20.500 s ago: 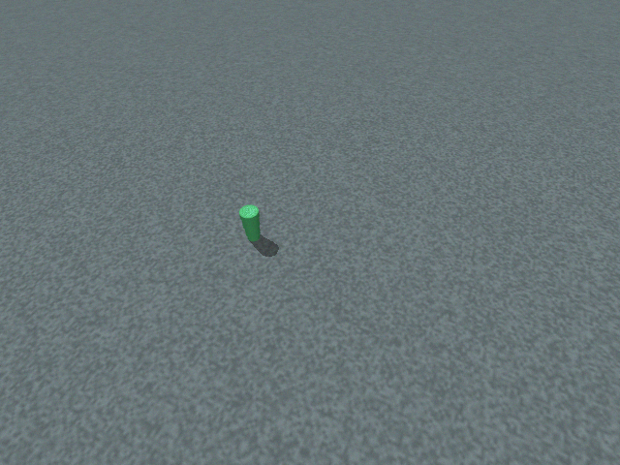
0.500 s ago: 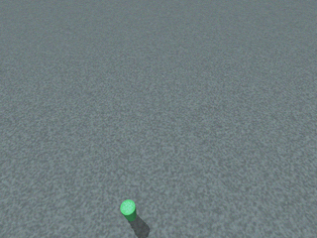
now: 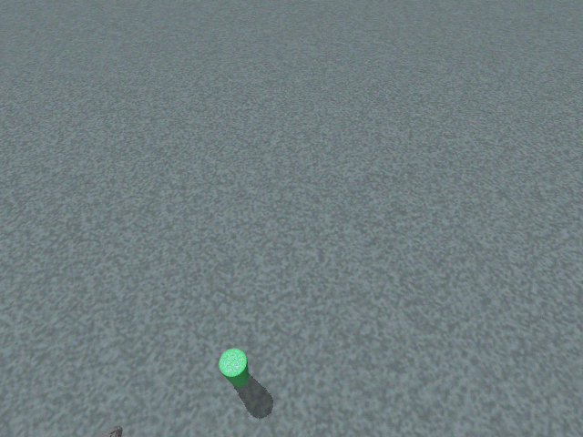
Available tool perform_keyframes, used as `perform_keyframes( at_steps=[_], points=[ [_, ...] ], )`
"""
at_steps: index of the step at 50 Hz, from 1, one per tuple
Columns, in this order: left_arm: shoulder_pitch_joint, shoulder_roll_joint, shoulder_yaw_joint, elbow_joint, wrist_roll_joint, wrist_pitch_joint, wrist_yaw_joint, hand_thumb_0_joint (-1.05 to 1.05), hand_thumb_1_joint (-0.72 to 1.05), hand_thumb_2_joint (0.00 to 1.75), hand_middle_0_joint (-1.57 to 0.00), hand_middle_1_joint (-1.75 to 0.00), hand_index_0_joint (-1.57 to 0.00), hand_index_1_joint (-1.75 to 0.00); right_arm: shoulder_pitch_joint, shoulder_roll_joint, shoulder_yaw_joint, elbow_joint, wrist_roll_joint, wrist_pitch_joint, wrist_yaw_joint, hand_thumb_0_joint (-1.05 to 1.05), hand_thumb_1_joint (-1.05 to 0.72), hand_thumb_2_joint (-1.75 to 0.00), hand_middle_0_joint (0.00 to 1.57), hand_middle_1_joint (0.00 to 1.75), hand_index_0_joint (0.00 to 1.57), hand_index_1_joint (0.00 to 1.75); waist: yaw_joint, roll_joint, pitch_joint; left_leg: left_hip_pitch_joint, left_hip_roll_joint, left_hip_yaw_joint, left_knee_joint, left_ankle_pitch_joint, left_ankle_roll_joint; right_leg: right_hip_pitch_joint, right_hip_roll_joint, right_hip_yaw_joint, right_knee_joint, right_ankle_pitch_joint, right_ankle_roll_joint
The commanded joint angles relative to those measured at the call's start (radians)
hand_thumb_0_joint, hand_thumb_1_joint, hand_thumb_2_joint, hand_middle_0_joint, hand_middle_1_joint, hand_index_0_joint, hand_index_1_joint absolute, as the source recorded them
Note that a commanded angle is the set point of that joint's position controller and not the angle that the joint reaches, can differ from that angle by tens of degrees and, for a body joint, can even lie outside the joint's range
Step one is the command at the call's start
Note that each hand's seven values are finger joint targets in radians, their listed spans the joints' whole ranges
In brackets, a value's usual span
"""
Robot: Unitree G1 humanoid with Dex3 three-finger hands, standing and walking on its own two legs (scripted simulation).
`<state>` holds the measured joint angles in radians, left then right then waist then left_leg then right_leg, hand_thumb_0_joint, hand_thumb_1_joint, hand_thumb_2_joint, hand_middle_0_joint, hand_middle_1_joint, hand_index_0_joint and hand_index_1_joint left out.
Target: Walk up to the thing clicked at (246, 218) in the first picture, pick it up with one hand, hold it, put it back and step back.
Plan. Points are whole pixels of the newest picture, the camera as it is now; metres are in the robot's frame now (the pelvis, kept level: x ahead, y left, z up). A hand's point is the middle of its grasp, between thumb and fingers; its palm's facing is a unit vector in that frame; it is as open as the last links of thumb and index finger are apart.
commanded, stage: go down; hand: left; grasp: from the side
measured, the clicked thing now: (236, 370) +0.44 +0.21 -0.70
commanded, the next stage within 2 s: none
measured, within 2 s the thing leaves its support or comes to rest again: neither
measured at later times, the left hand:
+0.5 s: hand out of the picture +0.16 +0.27 -0.18, palm faces +0.07 -0.94 -0.33, open 16.8 cm
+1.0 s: hand out of the picture +0.15 +0.28 -0.19, palm faces +0.11 -0.94 -0.33, open 17.5 cm
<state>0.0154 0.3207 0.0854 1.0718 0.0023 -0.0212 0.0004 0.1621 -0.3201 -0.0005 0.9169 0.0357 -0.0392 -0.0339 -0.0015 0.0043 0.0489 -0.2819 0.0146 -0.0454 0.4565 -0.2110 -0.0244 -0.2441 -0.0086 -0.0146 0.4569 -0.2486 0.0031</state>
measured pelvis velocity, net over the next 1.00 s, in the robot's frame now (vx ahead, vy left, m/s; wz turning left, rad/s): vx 0.00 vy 0.01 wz -0.02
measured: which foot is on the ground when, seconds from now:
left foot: down 0.00-1.00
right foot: down 0.00-1.00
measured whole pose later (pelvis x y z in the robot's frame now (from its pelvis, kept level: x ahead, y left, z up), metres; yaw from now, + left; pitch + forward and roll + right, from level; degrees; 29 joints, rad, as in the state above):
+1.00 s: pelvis +0.00 +0.01 -0.09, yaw -1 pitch +17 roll -3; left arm 0.32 0.33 0.26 0.31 -0.01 0.31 -0.06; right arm 0.25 -0.23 0.00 0.54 0.00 -0.17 -0.10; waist -0.04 0.01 -0.14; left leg -0.92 0.02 -0.07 1.15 -0.53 -0.02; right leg -0.85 0.01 -0.03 1.10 -0.54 0.02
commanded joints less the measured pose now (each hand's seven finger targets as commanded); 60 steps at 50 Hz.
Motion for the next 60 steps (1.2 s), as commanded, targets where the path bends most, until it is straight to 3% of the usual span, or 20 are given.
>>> perform_keyframes(
  at_steps=[1,3,6,8,12,16,18,21,26,28,37,40,44,46,47,53,54,58,60],
  points=[
    [-0.059,0.282,0.138,-0.046,0.068,-0.015,-0.014,0.0,0.23,0.25,0.0,-0.08,0.0,-0.08,0.068,-0.13,-0.078,-0.153,-0.012,-0.033,-0.01,0.0,-0.91,-0.91,0.2,0.3,0.2,0.3,-0.004,-0.009,-0.245,-0.035,-0.036,0.066,0.08,0.117,0.034,-0.053,0.002,-0.005,0.053,0.163,-0.013],
    [0.045,0.28,0.185,-0.097,0.081,0.009,-0.019,0.0,0.13,0.21,-0.02,-0.07,-0.01,-0.07,0.078,-0.12,-0.089,-0.2,-0.016,-0.035,-0.003,0.0,-0.89,-0.9,0.2,0.3,0.2,0.3,0.04,0.026,-0.314,-0.051,-0.044,0.069,0.105,0.163,0.029,-0.021,0.005,-0.002,0.086,0.193,-0.018],
    [-0.016,0.229,0.153,-0.201,0.08,0.075,-0.01,0.0,-0.03,0.14,-0.04,-0.06,-0.03,-0.06,0.039,-0.107,-0.081,-0.275,-0.012,-0.04,-0.003,0.0,-0.88,-0.89,0.2,0.3,0.2,0.3,0.022,0.066,-0.28,-0.064,-0.037,0.063,0.103,0.119,0.019,-0.077,0.016,-0.009,0.087,0.126,-0.021],
    [-0.012,0.209,0.144,-0.205,0.08,0.121,-0.01,0.0,-0.11,0.15,-0.03,-0.06,-0.02,-0.07,0.019,-0.107,-0.079,-0.315,-0.007,-0.043,-0.001,0.0,-0.87,-0.89,0.2,0.3,0.2,0.3,0.004,0.032,-0.224,-0.116,-0.027,0.056,0.129,0.069,0.019,-0.143,0.023,-0.017,0.107,0.065,-0.022],
    [0.017,0.195,0.154,-0.344,0.056,0.17,-0.012,0.0,-0.35,0.1,-0.05,-0.07,-0.04,-0.08,0.04,-0.095,-0.077,-0.364,-0.005,-0.063,-0.001,0.0,-0.85,-0.89,0.2,0.3,0.2,0.3,-0.007,0.011,-0.245,-0.173,-0.019,0.052,0.186,0.011,0.025,-0.207,0.027,-0.02,0.165,0.007,-0.017],
    [0.028,0.198,0.167,-0.486,0.049,0.176,-0.016,0.0,-0.47,0.08,-0.06,-0.08,-0.04,-0.09,0.065,-0.09,-0.085,-0.388,-0.009,-0.091,-0.013,0.0,-0.83,-0.88,0.2,0.3,0.2,0.3,-0.023,0.023,-0.313,-0.198,-0.009,0.043,0.272,0.05,0.026,-0.265,0.026,-0.018,0.256,0.049,-0.013],
    [0.03,0.201,0.17,-0.56,0.049,0.179,-0.016,0.0,-0.47,0.08,-0.06,-0.08,-0.05,-0.09,0.063,-0.087,-0.083,-0.406,-0.011,-0.105,-0.019,0.0,-0.83,-0.88,0.2,0.3,0.2,0.3,-0.027,0.045,-0.32,-0.213,-0.003,0.039,0.299,0.038,0.023,-0.304,0.027,-0.019,0.294,0.033,-0.015],
    [0.126,0.224,0.202,-0.63,0.047,0.2,-0.014,0.0,-0.51,0.06,-0.07,-0.07,-0.05,-0.09,0.07,-0.087,-0.081,-0.427,-0.011,-0.118,-0.03,0.0,-0.83,-0.88,0.2,0.3,0.2,0.3,-0.02,0.065,-0.344,-0.23,0.001,0.031,0.329,0.043,0.022,-0.326,0.027,-0.021,0.329,0.028,-0.017],
    [0.216,0.207,0.193,-0.753,0.039,0.261,-0.018,0.0,-0.57,0.06,-0.07,-0.07,-0.05,-0.09,0.071,-0.076,-0.072,-0.449,-0.016,-0.129,-0.052,0.0,-0.81,-0.88,0.2,0.3,0.2,0.3,-0.021,0.088,-0.36,-0.253,-0.001,0.028,0.384,0.082,0.025,-0.352,0.023,-0.017,0.361,0.065,-0.013],
    [0.236,0.196,0.189,-0.772,0.033,0.285,-0.021,0.0,-0.61,0.04,-0.07,-0.08,-0.06,-0.09,0.076,-0.082,-0.073,-0.455,-0.018,-0.134,-0.057,0.0,-0.82,-0.88,0.2,0.3,0.2,0.3,-0.038,0.077,-0.362,-0.259,0.009,0.016,0.397,0.12,0.023,-0.365,0.028,-0.029,0.387,0.077,-0.014],
    [0.313,0.183,0.204,-0.868,0.014,0.333,-0.027,0.0,-0.58,0.05,-0.07,-0.06,-0.05,-0.08,0.084,-0.069,-0.066,-0.502,-0.025,-0.159,-0.074,0.0,-0.82,-0.88,0.2,0.3,0.2,0.3,-0.045,0.078,-0.369,-0.339,0.012,0.006,0.467,0.09,0.025,-0.437,0.031,-0.038,0.45,0.049,-0.014],
    [0.306,0.211,0.235,-0.895,0.011,0.329,-0.028,0.0,-0.57,0.05,-0.07,-0.05,-0.05,-0.07,0.081,-0.067,-0.066,-0.508,-0.027,-0.165,-0.077,0.0,-0.84,-0.88,0.2,0.3,0.2,0.3,-0.037,0.081,-0.388,-0.37,0.009,0.004,0.496,0.101,0.028,-0.456,0.028,-0.036,0.472,0.058,-0.016],
    [0.339,0.205,0.253,-0.895,0.002,0.313,-0.032,0.0,-0.56,0.05,-0.07,-0.04,-0.05,-0.06,0.085,-0.057,-0.064,-0.521,-0.028,-0.172,-0.081,0.0,-0.86,-0.89,0.2,0.3,0.2,0.3,-0.039,0.056,-0.394,-0.418,0.002,0.015,0.538,0.045,0.035,-0.472,0.027,-0.03,0.483,0.046,-0.009],
    [0.343,0.215,0.276,-0.903,-0.002,0.297,-0.034,0.0,-0.55,0.05,-0.06,-0.04,-0.05,-0.06,0.082,-0.056,-0.066,-0.521,-0.028,-0.176,-0.082,0.0,-0.86,-0.89,0.2,0.3,0.2,0.3,-0.025,0.073,-0.39,-0.438,-0.001,0.016,0.543,0.025,0.034,-0.485,0.025,-0.027,0.501,0.026,-0.015],
    [0.355,0.219,0.279,-0.9,-0.005,0.291,-0.042,0.0,-0.57,0.05,-0.07,-0.04,-0.05,-0.06,0.083,-0.059,-0.068,-0.52,-0.03,-0.177,-0.079,0.0,-0.87,-0.89,0.2,0.3,0.2,0.3,-0.025,0.086,-0.408,-0.438,0.002,0.014,0.552,0.055,0.032,-0.487,0.027,-0.029,0.514,0.042,-0.017],
    [0.35,0.231,0.314,-0.874,-0.026,0.225,-0.073,0.0,-0.55,0.04,-0.06,-0.02,-0.05,-0.04,0.081,-0.06,-0.072,-0.516,-0.032,-0.189,-0.072,0.0,-0.89,-0.9,0.2,0.3,0.2,0.3,-0.031,0.075,-0.399,-0.517,-0.002,0.017,0.596,-0.032,0.036,-0.552,0.026,-0.026,0.547,-0.023,-0.016],
    [0.309,0.238,0.307,-0.869,-0.026,0.21,-0.08,0.0,-0.54,0.04,-0.06,-0.02,-0.05,-0.04,0.085,-0.065,-0.073,-0.506,-0.032,-0.192,-0.069,0.0,-0.89,-0.9,0.2,0.3,0.2,0.3,-0.042,0.089,-0.375,-0.535,0.001,0.016,0.603,-0.063,0.036,-0.587,0.027,-0.025,0.563,-0.053,-0.017],
    [0.075,0.292,0.353,-0.777,-0.046,0.09,-0.111,0.0,-0.55,0.05,-0.06,-0.03,-0.05,-0.04,0.054,-0.075,-0.07,-0.489,-0.035,-0.216,-0.061,0.0,-0.91,-0.9,0.2,0.3,0.2,0.3,-0.062,0.068,-0.327,-0.692,0.004,0.01,0.686,-0.231,0.043,-0.756,0.022,-0.021,0.65,-0.208,-0.018],
    [-0.032,0.327,0.376,-0.753,-0.063,0.007,-0.143,0.0,-0.6,0.02,-0.06,-0.02,-0.06,-0.03,0.043,-0.086,-0.074,-0.489,-0.035,-0.235,-0.057,0.0,-0.93,-0.9,0.2,0.3,0.2,0.3,-0.063,0.082,-0.392,-0.736,0.004,0.003,0.743,-0.274,0.043,-0.833,0.022,-0.017,0.725,-0.248,-0.021]
  ],
)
